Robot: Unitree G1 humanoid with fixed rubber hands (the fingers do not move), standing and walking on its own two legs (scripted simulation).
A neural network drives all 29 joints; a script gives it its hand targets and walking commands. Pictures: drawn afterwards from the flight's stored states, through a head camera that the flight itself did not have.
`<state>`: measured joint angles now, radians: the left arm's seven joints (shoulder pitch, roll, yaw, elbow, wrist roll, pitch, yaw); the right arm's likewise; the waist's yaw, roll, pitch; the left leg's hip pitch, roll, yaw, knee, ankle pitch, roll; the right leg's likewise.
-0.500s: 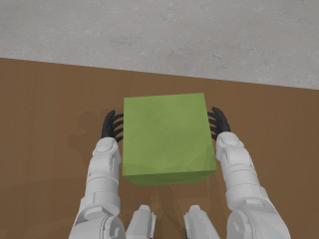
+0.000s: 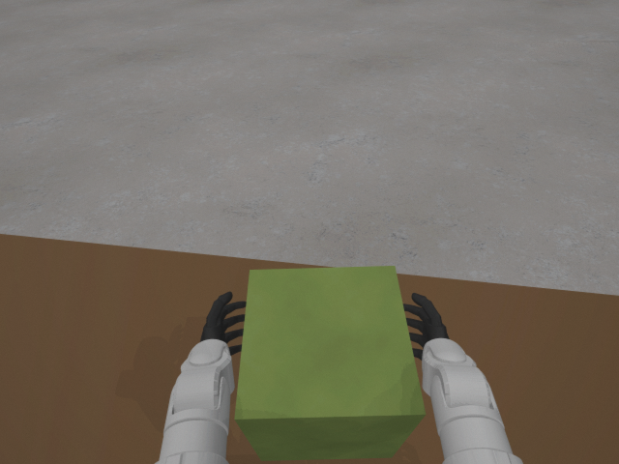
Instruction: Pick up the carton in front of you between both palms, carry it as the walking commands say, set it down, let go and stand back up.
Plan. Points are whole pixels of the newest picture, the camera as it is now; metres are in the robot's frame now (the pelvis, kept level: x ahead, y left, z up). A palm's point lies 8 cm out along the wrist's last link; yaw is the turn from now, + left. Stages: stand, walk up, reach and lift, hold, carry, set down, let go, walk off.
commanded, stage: reach and lift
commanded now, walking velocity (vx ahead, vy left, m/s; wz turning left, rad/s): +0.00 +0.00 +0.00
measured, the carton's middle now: (324, 368) +0.30 +0.00 -0.07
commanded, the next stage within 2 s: hold in 1.08 s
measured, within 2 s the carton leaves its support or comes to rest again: neither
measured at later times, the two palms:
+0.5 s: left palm (212, 343) +0.29 +0.15 +0.04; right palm (442, 343) +0.28 -0.15 +0.03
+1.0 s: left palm (211, 336) +0.29 +0.15 +0.05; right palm (442, 336) +0.29 -0.15 +0.04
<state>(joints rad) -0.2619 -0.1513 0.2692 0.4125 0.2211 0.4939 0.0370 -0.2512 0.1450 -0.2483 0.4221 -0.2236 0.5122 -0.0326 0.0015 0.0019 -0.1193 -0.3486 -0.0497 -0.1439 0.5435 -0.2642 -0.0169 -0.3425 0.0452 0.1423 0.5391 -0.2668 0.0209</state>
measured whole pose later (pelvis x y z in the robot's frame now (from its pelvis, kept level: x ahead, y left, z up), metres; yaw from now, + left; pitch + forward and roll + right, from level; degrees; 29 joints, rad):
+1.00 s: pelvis +0.00 +0.00 +0.01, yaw +0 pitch -5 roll +0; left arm -0.27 -0.15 0.24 0.30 0.28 0.68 0.00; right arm -0.25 0.15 -0.22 0.30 -0.28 0.70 -0.01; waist 0.00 0.00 -0.02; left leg -0.09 -0.04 -0.14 0.38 -0.21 -0.01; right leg -0.09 0.03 0.13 0.38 -0.21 0.01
